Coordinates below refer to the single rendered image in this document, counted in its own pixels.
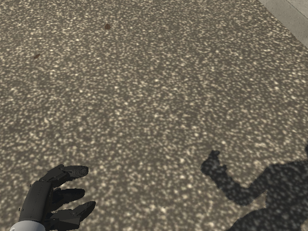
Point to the left robot forearm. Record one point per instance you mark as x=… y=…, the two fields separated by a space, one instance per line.
x=27 y=225

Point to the left robot hand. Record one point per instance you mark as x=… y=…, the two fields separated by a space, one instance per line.
x=42 y=199

